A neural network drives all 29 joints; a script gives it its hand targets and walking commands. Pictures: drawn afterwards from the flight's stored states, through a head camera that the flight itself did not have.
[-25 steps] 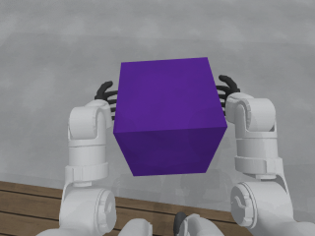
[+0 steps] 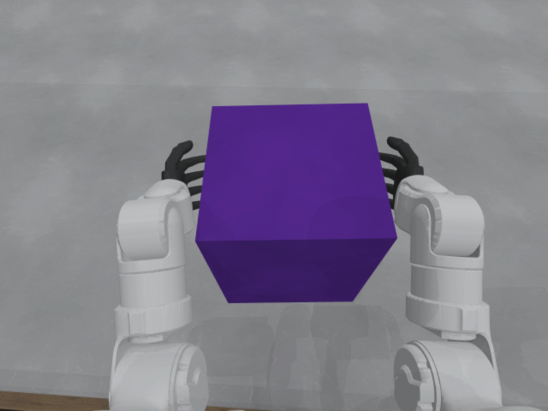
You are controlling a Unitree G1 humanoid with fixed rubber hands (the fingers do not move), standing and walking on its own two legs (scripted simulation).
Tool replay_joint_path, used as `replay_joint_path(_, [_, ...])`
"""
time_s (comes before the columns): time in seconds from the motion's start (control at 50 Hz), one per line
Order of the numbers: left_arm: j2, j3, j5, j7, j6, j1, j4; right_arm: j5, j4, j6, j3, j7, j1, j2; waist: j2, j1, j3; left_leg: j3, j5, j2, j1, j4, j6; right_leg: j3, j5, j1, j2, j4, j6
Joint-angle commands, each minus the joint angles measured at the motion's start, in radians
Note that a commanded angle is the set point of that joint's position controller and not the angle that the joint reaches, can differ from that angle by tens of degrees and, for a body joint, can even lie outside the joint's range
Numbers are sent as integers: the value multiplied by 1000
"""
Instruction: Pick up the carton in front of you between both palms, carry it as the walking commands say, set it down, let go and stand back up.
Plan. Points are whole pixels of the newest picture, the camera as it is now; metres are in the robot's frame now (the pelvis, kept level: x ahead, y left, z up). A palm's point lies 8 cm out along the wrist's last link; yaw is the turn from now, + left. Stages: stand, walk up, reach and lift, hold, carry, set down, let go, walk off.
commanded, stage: carry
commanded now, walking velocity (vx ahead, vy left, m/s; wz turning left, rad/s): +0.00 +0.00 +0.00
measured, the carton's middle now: (290, 214) +0.38 +0.00 +0.03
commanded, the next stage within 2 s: none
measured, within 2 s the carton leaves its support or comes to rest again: neither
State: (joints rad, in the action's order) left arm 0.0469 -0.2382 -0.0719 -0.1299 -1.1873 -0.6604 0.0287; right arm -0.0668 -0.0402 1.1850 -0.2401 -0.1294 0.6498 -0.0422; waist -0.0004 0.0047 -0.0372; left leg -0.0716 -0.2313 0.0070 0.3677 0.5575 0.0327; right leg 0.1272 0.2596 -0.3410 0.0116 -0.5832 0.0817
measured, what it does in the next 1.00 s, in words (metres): lifts its right foot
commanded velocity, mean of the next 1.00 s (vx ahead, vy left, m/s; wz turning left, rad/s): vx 0.29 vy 0.00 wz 0.00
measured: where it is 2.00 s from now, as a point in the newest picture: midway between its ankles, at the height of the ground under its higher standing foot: (327, 254)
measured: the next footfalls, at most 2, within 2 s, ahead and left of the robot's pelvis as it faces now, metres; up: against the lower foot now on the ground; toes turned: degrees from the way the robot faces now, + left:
right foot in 1.02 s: +0.16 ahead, -0.13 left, -0.04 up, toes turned +9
left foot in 1.50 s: +0.64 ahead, -0.11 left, -0.13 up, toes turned +5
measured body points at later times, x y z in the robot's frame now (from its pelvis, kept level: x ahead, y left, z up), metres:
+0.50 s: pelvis -0.01 +0.01 -0.01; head +0.01 +0.01 +0.44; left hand +0.36 +0.16 +0.10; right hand +0.36 -0.14 +0.10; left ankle -0.02 +0.10 -0.74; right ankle -0.04 -0.08 -0.74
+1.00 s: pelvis +0.08 +0.00 -0.03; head +0.09 -0.01 +0.42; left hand +0.45 +0.15 +0.09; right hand +0.45 -0.16 +0.08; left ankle -0.02 +0.10 -0.74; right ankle +0.10 -0.11 -0.73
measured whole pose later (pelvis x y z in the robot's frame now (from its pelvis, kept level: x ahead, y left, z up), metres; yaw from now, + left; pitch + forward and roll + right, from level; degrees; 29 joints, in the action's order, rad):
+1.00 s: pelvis +0.08 +0.00 -0.03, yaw +1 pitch +6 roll +0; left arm -0.02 -0.23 -0.04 -0.13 -1.22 -0.66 -0.18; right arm -0.04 0.21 1.21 -0.16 -0.15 0.69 0.00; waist 0.03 -0.05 0.11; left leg -0.08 -0.53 0.02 0.29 0.72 0.02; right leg 0.05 0.23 -0.56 -0.03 -0.85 0.03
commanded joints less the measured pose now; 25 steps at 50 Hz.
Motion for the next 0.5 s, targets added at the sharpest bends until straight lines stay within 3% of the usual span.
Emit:
replay_joint_path(0.0, [1016,728,422,253,-1,-637,22,413,-13,4,736,241,665,-1019,-31,5,597,63,694,84,-254,7,37,-80,-779,275,-118,-44,-1])
replay_joint_path(0.04, [1027,722,418,249,0,-646,12,419,12,6,726,246,658,-1024,59,-7,600,112,1005,152,-374,39,86,-65,-419,141,-66,13,-40])
replay_joint_path(0.06, [1035,721,421,248,0,-663,13,422,16,5,724,248,667,-1030,91,-10,593,115,1045,161,-401,37,96,-64,-311,120,-52,73,-49])
replay_joint_path(0.08, [1040,718,426,246,-1,-681,14,424,18,4,720,249,676,-1034,103,-10,588,107,1026,156,-395,39,95,-65,-313,139,-49,111,-53])
replay_joint_path(0.12, [1043,710,435,247,-4,-696,3,424,30,3,710,246,676,-1039,56,-3,582,74,824,120,-268,51,70,-82,-577,273,-74,88,-43])
replay_joint_path(0.16, [1044,697,441,252,-5,-686,-22,416,37,2,697,238,670,-1040,-49,8,592,26,427,55,-106,37,21,-126,-993,424,-155,14,6])
replay_joint_path(0.18, [1048,694,445,256,-4,-692,-26,411,34,2,693,235,678,-1047,-83,12,584,13,236,30,-73,-9,1,-135,-1083,449,-184,9,28])
replay_joint_path(0.2, [1051,691,450,259,-3,-702,-28,408,33,2,690,233,691,-1051,-94,15,574,9,186,25,-81,-54,-9,-133,-1082,445,-193,6,36])
replay_joint_path(0.24, [1055,687,452,259,-1,-701,-37,408,47,5,683,231,702,-1048,-70,13,573,38,421,63,-206,-38,5,-121,-903,337,-169,6,11])
replay_joint_path(0.28, [1060,681,443,253,0,-692,-41,413,65,7,678,234,689,-1048,-6,-1,597,86,763,138,-325,23,48,-104,-602,217,-123,2,-26])
replay_joint_path(0.32, [1066,681,441,248,0,-709,-34,419,63,5,674,237,691,-1052,44,-9,605,102,859,166,-337,33,69,-106,-436,197,-104,19,-41])
replay_joint_path(0.42, [1068,676,445,244,1,-724,-40,431,57,3,671,238,710,-1060,-2,-5,603,81,458,123,-229,18,33,-138,-624,277,-165,8,-2])
replay_joint_path(0.44, [1068,675,446,244,3,-726,-34,434,47,2,674,239,726,-1062,-10,-2,607,79,372,116,-228,12,37,-137,-531,264,-156,18,1])
replay_joint_path(0.48, [1068,676,451,243,3,-738,-24,441,41,1,679,239,749,-1067,-10,-1,585,76,94,96,-196,15,59,-138,-142,222,-129,29,16])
